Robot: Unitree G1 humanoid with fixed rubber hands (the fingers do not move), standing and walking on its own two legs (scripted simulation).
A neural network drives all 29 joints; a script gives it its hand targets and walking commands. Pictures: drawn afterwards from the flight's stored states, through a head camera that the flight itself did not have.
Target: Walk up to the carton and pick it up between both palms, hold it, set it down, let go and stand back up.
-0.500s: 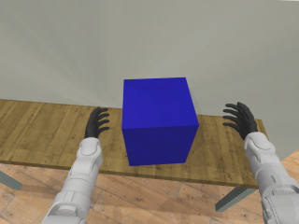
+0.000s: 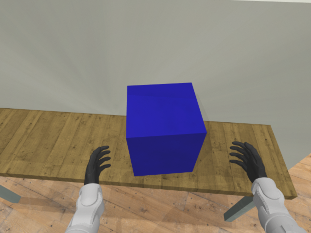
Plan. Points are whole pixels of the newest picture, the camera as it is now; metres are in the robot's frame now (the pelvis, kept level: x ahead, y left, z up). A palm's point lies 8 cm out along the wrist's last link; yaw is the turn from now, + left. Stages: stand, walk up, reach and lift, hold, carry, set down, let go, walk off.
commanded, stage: set down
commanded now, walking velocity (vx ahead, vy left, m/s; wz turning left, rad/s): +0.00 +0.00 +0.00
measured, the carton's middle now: (161, 131) +0.44 +0.01 -0.05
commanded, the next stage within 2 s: let go in 1.52 s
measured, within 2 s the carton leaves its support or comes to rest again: neither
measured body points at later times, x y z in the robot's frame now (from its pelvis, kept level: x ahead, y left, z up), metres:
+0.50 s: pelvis +0.01 -0.01 -0.01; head +0.02 -0.01 +0.44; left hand +0.22 +0.19 -0.06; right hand +0.23 -0.25 -0.06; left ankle +0.00 +0.14 -0.74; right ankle +0.00 -0.10 -0.74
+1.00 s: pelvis +0.02 +0.01 +0.00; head +0.01 +0.02 +0.45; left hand +0.20 +0.21 -0.07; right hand +0.20 -0.23 -0.07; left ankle +0.00 +0.14 -0.74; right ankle +0.00 -0.10 -0.74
